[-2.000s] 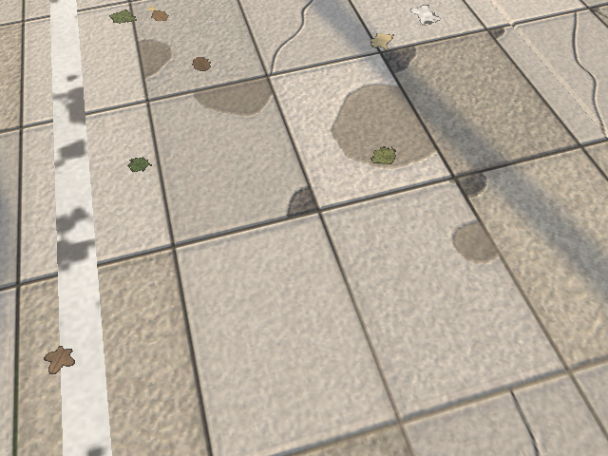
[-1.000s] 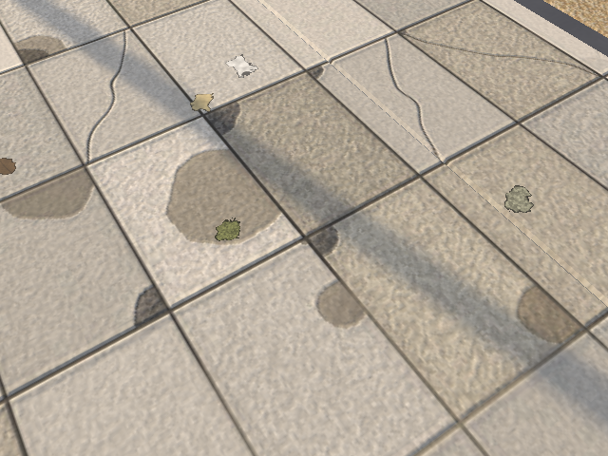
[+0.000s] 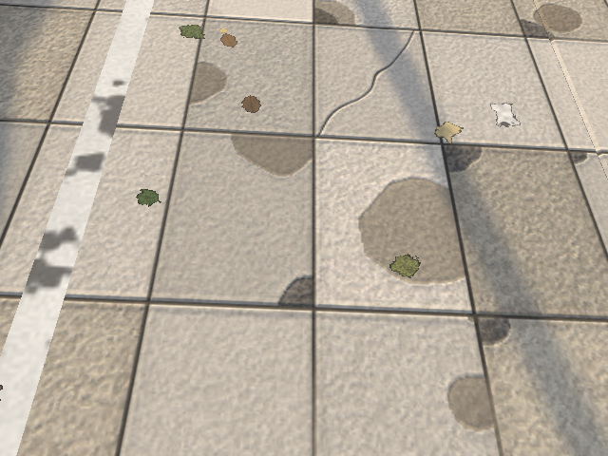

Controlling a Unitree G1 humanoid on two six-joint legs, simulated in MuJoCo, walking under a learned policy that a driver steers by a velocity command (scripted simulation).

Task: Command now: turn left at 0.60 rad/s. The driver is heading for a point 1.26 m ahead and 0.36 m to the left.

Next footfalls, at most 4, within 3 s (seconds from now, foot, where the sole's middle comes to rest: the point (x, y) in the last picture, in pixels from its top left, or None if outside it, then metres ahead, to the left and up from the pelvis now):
0.34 right None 0.08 -0.12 -0.77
0.74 left None -0.02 0.13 -0.77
1.10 right None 0.08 -0.09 -0.77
2.00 left None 0.30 0.29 -0.77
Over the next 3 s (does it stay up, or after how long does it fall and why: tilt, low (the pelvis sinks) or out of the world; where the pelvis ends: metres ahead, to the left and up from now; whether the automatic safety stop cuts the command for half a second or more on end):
stays up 0.70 0.30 0.00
